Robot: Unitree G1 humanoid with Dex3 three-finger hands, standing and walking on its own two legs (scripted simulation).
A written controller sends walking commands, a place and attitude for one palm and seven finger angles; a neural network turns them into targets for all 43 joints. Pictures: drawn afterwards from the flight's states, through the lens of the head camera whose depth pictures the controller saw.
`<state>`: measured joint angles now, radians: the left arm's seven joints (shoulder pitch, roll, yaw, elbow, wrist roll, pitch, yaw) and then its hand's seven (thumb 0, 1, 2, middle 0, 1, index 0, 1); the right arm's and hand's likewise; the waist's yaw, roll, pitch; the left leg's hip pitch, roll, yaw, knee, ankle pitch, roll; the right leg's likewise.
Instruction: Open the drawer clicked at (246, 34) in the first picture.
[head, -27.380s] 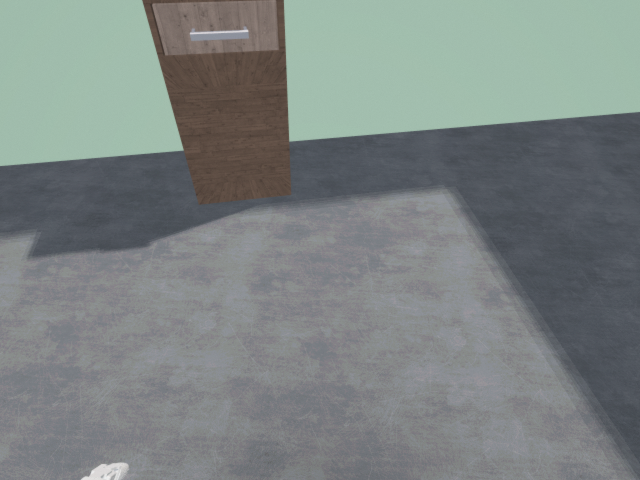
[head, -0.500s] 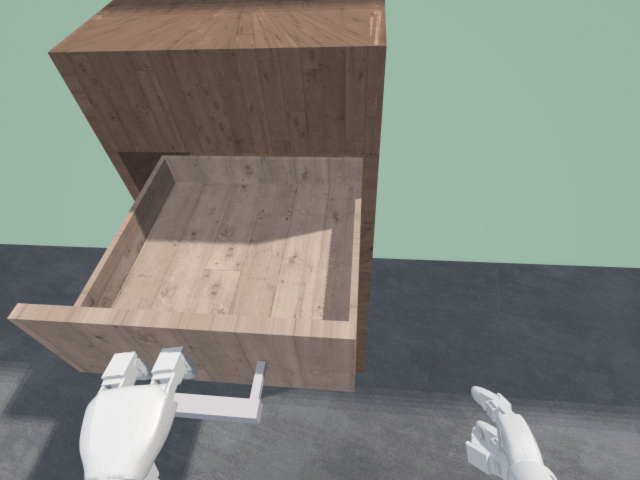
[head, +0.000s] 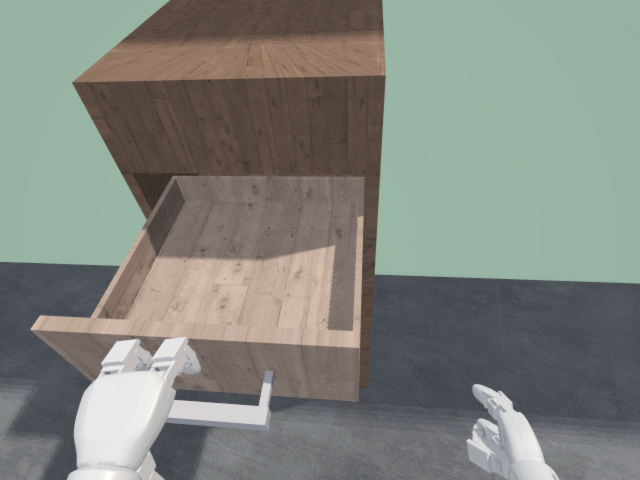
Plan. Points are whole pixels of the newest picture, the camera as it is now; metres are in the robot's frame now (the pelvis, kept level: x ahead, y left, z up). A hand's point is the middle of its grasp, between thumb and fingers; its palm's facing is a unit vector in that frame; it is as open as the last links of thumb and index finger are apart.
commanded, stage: lift the hand off the handle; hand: left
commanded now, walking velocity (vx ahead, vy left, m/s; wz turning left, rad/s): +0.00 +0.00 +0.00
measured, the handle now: (197, 394) +0.20 +0.19 +0.02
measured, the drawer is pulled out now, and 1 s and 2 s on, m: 0.30 0.30 0.30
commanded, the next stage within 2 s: draw the hand back to the body in 0.84 s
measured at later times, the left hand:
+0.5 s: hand (132, 366) +0.19 +0.22 +0.13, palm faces +0.19 -0.12 -0.97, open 13.5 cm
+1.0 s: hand (122, 353) +0.19 +0.22 +0.15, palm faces +0.12 -0.12 -0.99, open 13.8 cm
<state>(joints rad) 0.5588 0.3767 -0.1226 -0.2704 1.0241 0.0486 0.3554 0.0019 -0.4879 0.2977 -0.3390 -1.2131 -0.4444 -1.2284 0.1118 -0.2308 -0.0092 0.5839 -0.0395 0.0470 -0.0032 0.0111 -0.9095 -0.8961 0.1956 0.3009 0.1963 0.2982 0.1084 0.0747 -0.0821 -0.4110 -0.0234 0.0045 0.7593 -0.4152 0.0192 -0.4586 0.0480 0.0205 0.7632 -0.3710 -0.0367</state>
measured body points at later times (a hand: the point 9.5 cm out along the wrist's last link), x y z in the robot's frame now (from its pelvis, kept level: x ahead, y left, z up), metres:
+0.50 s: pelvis +0.00 +0.01 +0.02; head -0.01 -0.04 +0.47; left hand +0.17 +0.22 +0.18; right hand +0.25 -0.18 -0.06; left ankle -0.01 +0.11 -0.71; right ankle +0.01 -0.10 -0.71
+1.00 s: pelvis +0.00 +0.00 +0.03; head -0.02 -0.05 +0.47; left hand +0.17 +0.22 +0.20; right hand +0.25 -0.19 -0.05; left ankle -0.01 +0.11 -0.71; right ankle +0.01 -0.10 -0.71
